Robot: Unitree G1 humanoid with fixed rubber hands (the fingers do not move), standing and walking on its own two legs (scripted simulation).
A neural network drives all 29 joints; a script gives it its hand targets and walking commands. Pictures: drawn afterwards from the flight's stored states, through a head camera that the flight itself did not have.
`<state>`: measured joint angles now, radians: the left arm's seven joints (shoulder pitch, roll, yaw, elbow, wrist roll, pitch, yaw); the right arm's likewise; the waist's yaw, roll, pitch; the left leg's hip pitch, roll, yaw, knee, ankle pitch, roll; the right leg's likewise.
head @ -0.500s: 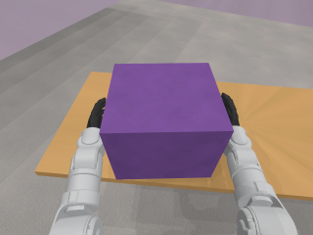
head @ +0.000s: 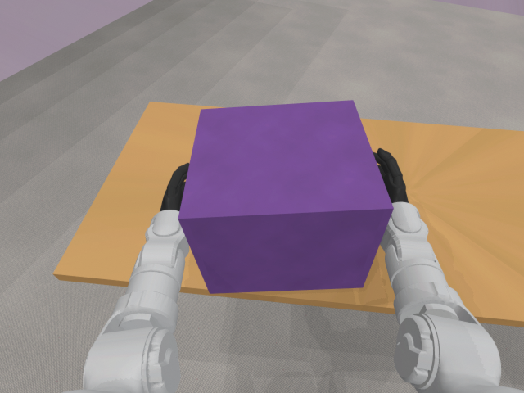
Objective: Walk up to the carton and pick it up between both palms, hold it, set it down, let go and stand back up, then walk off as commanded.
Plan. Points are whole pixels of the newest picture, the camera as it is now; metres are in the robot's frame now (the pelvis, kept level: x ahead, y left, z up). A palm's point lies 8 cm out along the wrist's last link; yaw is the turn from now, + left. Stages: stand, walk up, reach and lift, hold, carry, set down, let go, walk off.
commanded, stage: set down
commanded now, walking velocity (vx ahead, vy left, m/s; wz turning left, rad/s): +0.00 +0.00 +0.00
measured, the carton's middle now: (280, 197) +0.42 -0.01 +0.06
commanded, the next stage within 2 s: none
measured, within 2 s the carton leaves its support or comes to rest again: rests again in 1.50 s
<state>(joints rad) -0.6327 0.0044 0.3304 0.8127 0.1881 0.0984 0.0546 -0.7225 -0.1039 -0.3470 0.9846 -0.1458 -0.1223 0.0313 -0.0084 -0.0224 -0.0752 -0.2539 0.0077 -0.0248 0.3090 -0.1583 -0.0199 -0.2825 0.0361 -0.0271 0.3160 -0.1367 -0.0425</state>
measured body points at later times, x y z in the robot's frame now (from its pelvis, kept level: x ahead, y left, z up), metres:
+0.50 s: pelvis +0.02 +0.00 +0.00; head +0.08 +0.00 +0.44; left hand +0.42 +0.17 +0.02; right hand +0.45 -0.18 +0.06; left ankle -0.01 +0.13 -0.75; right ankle +0.01 -0.09 -0.75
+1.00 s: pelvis +0.00 +0.00 -0.01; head +0.08 -0.01 +0.44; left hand +0.41 +0.16 +0.00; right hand +0.44 -0.19 +0.04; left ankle -0.01 +0.13 -0.75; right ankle +0.01 -0.09 -0.75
